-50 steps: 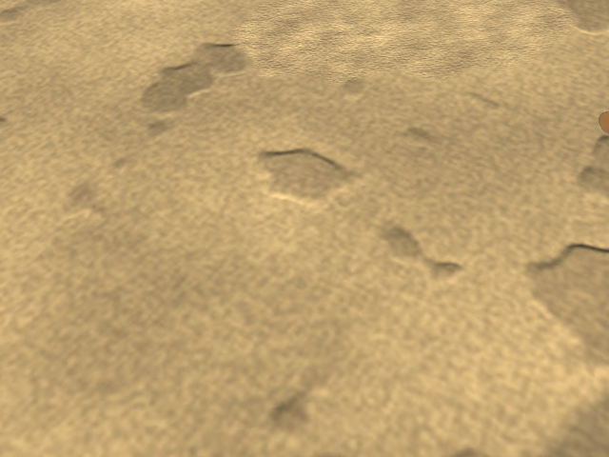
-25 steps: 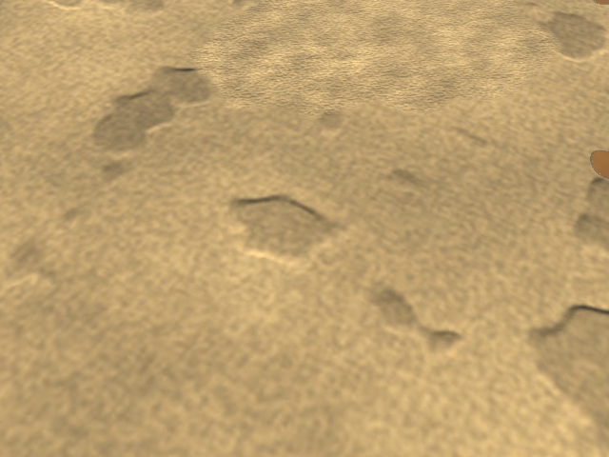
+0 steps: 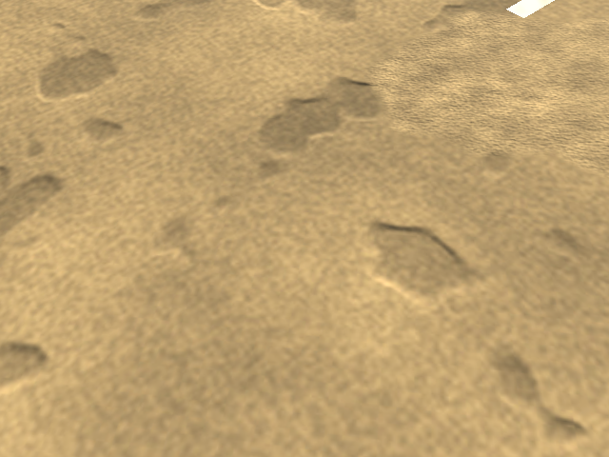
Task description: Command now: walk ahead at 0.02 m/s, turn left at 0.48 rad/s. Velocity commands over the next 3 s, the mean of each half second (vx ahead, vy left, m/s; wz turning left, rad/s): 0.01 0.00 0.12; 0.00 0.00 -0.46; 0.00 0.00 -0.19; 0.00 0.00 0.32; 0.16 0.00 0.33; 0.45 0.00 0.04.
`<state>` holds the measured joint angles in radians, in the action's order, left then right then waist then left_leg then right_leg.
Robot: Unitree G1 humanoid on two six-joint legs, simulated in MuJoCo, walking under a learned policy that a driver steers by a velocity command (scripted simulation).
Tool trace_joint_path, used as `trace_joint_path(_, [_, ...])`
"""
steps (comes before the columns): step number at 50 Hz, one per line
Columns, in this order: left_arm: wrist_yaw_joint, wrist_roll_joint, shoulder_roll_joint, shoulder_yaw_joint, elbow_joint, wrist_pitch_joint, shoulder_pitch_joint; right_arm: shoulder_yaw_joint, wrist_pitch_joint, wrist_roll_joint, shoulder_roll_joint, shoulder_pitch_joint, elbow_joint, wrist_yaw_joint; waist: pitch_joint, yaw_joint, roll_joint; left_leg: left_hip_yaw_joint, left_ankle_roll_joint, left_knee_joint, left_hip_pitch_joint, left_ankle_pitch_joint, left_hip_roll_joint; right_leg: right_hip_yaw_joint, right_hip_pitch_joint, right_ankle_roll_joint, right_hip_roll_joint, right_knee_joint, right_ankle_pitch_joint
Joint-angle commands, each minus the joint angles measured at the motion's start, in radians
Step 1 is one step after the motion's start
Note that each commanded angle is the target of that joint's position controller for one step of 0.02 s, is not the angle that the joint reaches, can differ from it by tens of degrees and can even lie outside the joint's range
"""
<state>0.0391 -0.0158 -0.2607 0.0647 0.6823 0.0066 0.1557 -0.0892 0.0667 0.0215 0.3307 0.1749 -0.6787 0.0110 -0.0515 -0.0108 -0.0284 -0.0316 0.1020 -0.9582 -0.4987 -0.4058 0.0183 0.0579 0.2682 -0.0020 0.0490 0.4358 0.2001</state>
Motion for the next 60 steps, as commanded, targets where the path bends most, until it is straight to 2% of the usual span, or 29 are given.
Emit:
trace_joint_path(1, [-0.001, 0.011, -0.201, 0.059, -0.052, -0.006, -0.012, -0.006, -0.013, -0.005, 0.050, -0.029, 0.098, -0.014, 0.159, -0.019, 0.216, 0.046, -0.019, 0.141, 0.070, 0.011, 0.003, -0.140, -0.147, -0.223, 0.240, -0.086, -0.423])
trace_joint_path(4, [-0.013, 0.037, -0.209, 0.057, -0.037, -0.006, -0.023, -0.011, -0.012, -0.009, 0.053, 0.014, 0.087, -0.024, 0.150, 0.012, 0.212, 0.076, -0.071, 0.366, 0.187, 0.110, -0.023, -0.136, -0.131, -0.195, 0.240, -0.032, -0.367])
trace_joint_path(6, [-0.018, 0.043, -0.160, 0.039, -0.002, -0.011, 0.029, -0.017, -0.015, -0.017, 0.077, 0.070, 0.065, -0.021, 0.152, 0.033, 0.135, 0.034, -0.130, 0.595, 0.402, 0.353, -0.018, -0.073, -0.012, -0.089, 0.180, 0.073, -0.210])
trace_joint_path(7, [-0.028, -0.009, -0.081, 0.011, -0.014, -0.016, 0.056, -0.029, -0.016, -0.023, 0.158, 0.084, 0.082, -0.005, 0.195, -0.004, -0.121, -0.253, -0.196, 0.605, 0.560, 0.666, 0.215, 0.029, 0.166, 0.020, 0.086, 0.299, 0.149])
trace_joint_path(8, [-0.021, -0.014, -0.089, 0.012, -0.047, -0.015, 0.008, -0.022, -0.028, -0.050, 0.173, 0.042, 0.097, -0.008, 0.173, 0.013, -0.249, -0.387, -0.394, 0.597, 0.459, 0.781, 0.384, -0.012, 0.285, 0.068, 0.003, 0.446, 0.462])
trace_joint_path(9, [-0.010, 0.005, -0.159, 0.031, -0.043, -0.008, -0.032, -0.014, -0.046, -0.061, 0.133, 0.046, 0.092, -0.014, 0.169, 0.057, -0.167, -0.359, -0.431, 0.623, 0.397, 0.677, 0.349, -0.078, 0.273, 0.076, 0.023, 0.559, 0.459])
trace_joint_path(10, [-0.007, 0.018, -0.171, 0.039, -0.029, 0.000, -0.027, -0.003, -0.061, -0.059, 0.109, 0.014, 0.075, -0.017, 0.135, 0.035, -0.150, -0.284, -0.383, 0.626, 0.371, 0.600, 0.283, -0.098, 0.272, 0.072, 0.027, 0.599, 0.402])
trace_joint_path(12, [0.006, 0.010, -0.167, 0.046, 0.012, 0.017, 0.012, 0.004, -0.071, -0.034, 0.089, -0.056, 0.068, -0.013, 0.106, 0.009, -0.130, -0.212, -0.320, 0.625, 0.350, 0.561, 0.221, -0.110, 0.268, 0.083, 0.030, 0.599, 0.295])
trace_joint_path(16, [-0.005, 0.020, -0.096, 0.022, 0.057, 0.016, 0.071, 0.036, -0.075, -0.041, -0.001, -0.091, 0.037, -0.003, 0.140, -0.017, -0.108, -0.101, -0.298, 0.612, 0.341, 0.592, 0.165, -0.102, 0.129, 0.099, 0.033, 0.442, 0.177])
trace_joint_path(19, [-0.012, 0.024, -0.108, 0.014, 0.042, 0.017, 0.015, 0.024, -0.071, -0.048, 0.042, -0.066, 0.001, 0.000, 0.116, 0.027, -0.115, -0.123, -0.318, 0.613, 0.349, 0.511, 0.194, -0.074, 0.065, 0.093, 0.021, 0.292, 0.194])
trace_joint_path(23, [-0.015, 0.033, -0.143, 0.021, 0.037, 0.017, 0.038, 0.000, -0.052, -0.024, 0.103, -0.079, -0.014, 0.016, 0.079, 0.013, -0.100, -0.163, -0.328, 0.588, 0.358, 0.478, 0.240, -0.036, 0.057, 0.055, -0.006, 0.185, 0.148])
trace_joint_path(25, [-0.021, 0.022, -0.146, 0.020, 0.036, 0.015, 0.056, -0.008, -0.045, -0.013, 0.107, -0.058, -0.029, 0.025, 0.074, -0.002, -0.070, -0.132, -0.280, 0.555, 0.352, 0.440, 0.221, -0.044, 0.010, 0.013, -0.007, 0.067, -0.021])
trace_joint_path(26, [-0.021, 0.016, -0.179, 0.027, 0.028, 0.014, 0.054, -0.010, -0.048, -0.017, 0.094, -0.049, -0.029, 0.029, 0.079, 0.007, -0.011, -0.085, -0.231, 0.495, 0.323, 0.361, 0.176, -0.106, -0.024, -0.022, 0.028, 0.049, -0.214])
trace_joint_path(27, [-0.017, 0.022, -0.239, 0.045, 0.033, 0.013, 0.057, -0.007, -0.053, -0.036, 0.064, -0.046, -0.006, 0.031, 0.093, 0.046, 0.155, 0.031, -0.168, 0.403, 0.266, 0.268, 0.066, -0.219, -0.049, -0.088, 0.096, 0.045, -0.350])
trace_joint_path(28, [-0.017, 0.028, -0.241, 0.052, 0.027, 0.010, 0.074, -0.004, -0.054, -0.046, 0.045, -0.114, 0.008, 0.036, 0.086, 0.002, 0.230, 0.113, -0.103, 0.277, 0.183, 0.169, -0.036, -0.370, -0.064, -0.183, 0.177, -0.035, -0.321])
trace_joint_path(30, [-0.011, 0.000, -0.231, 0.048, 0.027, -0.010, 0.114, -0.006, -0.052, -0.030, 0.022, -0.197, 0.037, 0.036, 0.076, -0.059, 0.284, 0.015, -0.084, -0.010, -0.017, -0.216, -0.090, -0.551, -0.150, -0.305, 0.286, -0.131, -0.347])
trace_joint_path(33, [-0.006, 0.032, -0.223, 0.051, 0.006, -0.027, 0.012, -0.016, -0.049, -0.017, 0.037, -0.113, 0.015, 0.024, 0.086, 0.011, 0.141, -0.047, -0.071, -0.025, -0.061, -0.142, -0.028, -0.418, -0.174, -0.219, 0.205, -0.077, -0.378])
trace_joint_path(36, [0.003, 0.038, -0.223, 0.058, 0.001, 0.011, 0.001, -0.003, -0.066, -0.016, 0.000, -0.114, 0.013, 0.014, 0.126, -0.005, 0.177, -0.008, -0.038, 0.163, 0.062, -0.046, -0.056, -0.386, -0.150, -0.191, 0.146, -0.047, -0.387])
trace_joint_path(39, [0.000, 0.041, -0.230, 0.062, -0.016, 0.032, -0.022, -0.011, -0.072, -0.003, 0.030, -0.052, -0.001, -0.004, 0.147, 0.002, 0.213, 0.009, -0.041, 0.364, 0.195, 0.064, -0.079, -0.428, -0.100, -0.177, 0.132, -0.034, -0.317])
trace_joint_path(41, [0.002, 0.051, -0.206, 0.052, -0.027, 0.036, -0.044, -0.025, -0.074, -0.010, 0.051, 0.024, -0.025, -0.007, 0.142, 0.041, 0.189, 0.021, -0.068, 0.585, 0.349, 0.234, -0.071, -0.432, -0.008, -0.117, 0.077, 0.008, -0.126])
trace_joint_path(42, [0.000, 0.037, -0.157, 0.039, -0.025, 0.035, -0.009, -0.042, -0.071, -0.024, 0.117, 0.062, -0.024, 0.001, 0.149, 0.029, 0.047, -0.138, -0.124, 0.641, 0.462, 0.246, 0.096, -0.361, 0.123, -0.055, 0.000, 0.163, 0.095])
trace_joint_path(43, [-0.001, 0.033, -0.112, 0.030, -0.048, 0.025, 0.028, -0.060, -0.061, -0.050, 0.217, 0.035, -0.009, 0.005, 0.118, -0.011, -0.252, -0.433, -0.282, 0.694, 0.446, 0.344, 0.334, -0.201, 0.322, 0.009, -0.161, 0.374, 0.416])
trace_joint_path(44, [0.001, 0.024, -0.200, 0.055, -0.043, 0.015, 0.026, -0.043, -0.075, -0.078, 0.174, 0.011, 0.017, 0.002, 0.107, 0.006, -0.194, -0.509, -0.381, 0.721, 0.359, 0.309, 0.409, -0.238, 0.328, 0.033, -0.090, 0.608, 0.447])
trace_joint_path(45, [0.000, 0.037, -0.248, 0.076, -0.020, 0.018, 0.032, -0.025, -0.085, -0.074, 0.115, -0.052, 0.031, 0.005, 0.068, -0.021, -0.108, -0.404, -0.361, 0.718, 0.307, 0.267, 0.354, -0.242, 0.319, 0.034, -0.071, 0.702, 0.373])
trace_joint_path(47, [0.008, 0.032, -0.223, 0.079, 0.016, 0.039, 0.068, -0.011, -0.094, -0.040, 0.071, -0.125, 0.042, 0.015, 0.030, -0.037, -0.085, -0.234, -0.288, 0.709, 0.310, 0.216, 0.248, -0.215, 0.346, 0.059, -0.053, 0.764, 0.240])
trace_joint_path(49, [0.003, 0.034, -0.186, 0.069, 0.001, 0.041, 0.041, -0.002, -0.091, -0.038, 0.061, -0.085, 0.031, 0.029, 0.030, -0.008, -0.089, -0.145, -0.297, 0.706, 0.314, 0.307, 0.213, -0.181, 0.336, 0.085, -0.055, 0.782, 0.179])
trace_joint_path(53, [-0.004, 0.031, -0.132, 0.041, -0.046, 0.032, -0.029, -0.006, -0.080, -0.035, 0.082, 0.007, 0.002, 0.035, 0.075, 0.043, -0.099, -0.122, -0.342, 0.685, 0.456, 0.398, 0.243, -0.166, 0.326, 0.111, -0.037, 0.568, 0.190])
trace_joint_path(56, [-0.016, 0.022, -0.106, 0.019, -0.056, 0.030, -0.038, -0.013, -0.075, -0.026, 0.113, -0.019, 0.000, 0.022, 0.091, 0.045, -0.123, -0.077, -0.343, 0.668, 0.413, 0.450, 0.242, -0.102, 0.176, 0.100, -0.014, 0.376, 0.227])
trace_joint_path(60, [-0.026, 0.024, -0.115, 0.018, -0.028, 0.030, 0.021, -0.008, -0.066, -0.004, 0.119, -0.014, -0.028, 0.005, 0.100, 0.015, -0.120, -0.060, -0.320, 0.590, 0.377, 0.558, 0.235, -0.031, -0.011, 0.056, -0.046, 0.067, 0.073])
